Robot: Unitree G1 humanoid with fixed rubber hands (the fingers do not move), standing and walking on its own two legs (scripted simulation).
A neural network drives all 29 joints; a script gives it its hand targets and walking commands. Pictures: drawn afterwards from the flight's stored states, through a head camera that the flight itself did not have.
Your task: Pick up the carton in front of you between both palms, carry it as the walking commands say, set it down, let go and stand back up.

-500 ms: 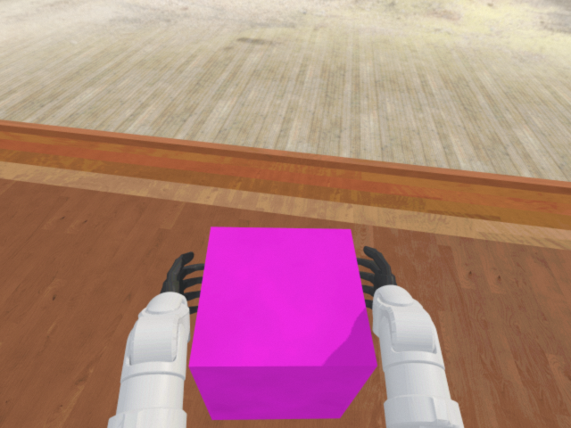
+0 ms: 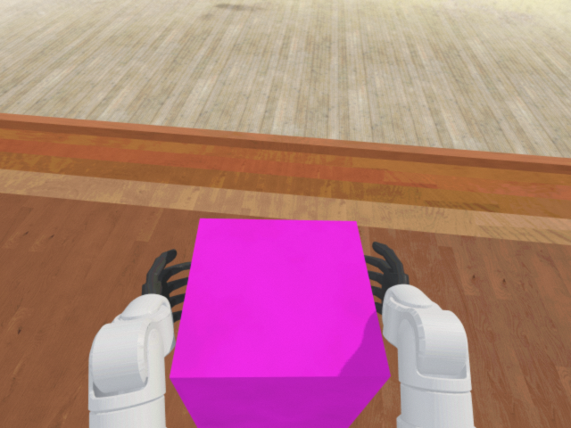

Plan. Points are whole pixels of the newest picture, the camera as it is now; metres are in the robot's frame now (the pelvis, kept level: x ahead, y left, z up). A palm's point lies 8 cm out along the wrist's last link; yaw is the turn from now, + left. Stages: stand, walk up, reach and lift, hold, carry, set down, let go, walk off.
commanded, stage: carry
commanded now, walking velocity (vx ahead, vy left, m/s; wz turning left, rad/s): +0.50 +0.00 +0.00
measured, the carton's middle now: (276, 331) +0.25 +0.01 +0.00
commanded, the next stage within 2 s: none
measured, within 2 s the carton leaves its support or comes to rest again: neither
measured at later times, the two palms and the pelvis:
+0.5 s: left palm (206, 151) +0.56 +0.13 +0.09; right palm (366, 143) +0.58 -0.17 +0.08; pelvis +0.30 -0.04 +0.00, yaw +3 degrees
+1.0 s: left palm (216, 69) +0.90 +0.14 +0.08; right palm (336, 67) +0.90 -0.16 +0.08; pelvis +0.63 -0.01 +0.00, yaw +0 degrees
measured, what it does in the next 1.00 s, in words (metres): walks ahead: right foot, then left foot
